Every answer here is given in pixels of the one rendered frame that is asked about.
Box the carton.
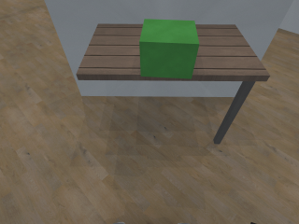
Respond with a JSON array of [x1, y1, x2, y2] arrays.
[[139, 19, 200, 79]]

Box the table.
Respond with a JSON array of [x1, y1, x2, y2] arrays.
[[76, 23, 270, 145]]

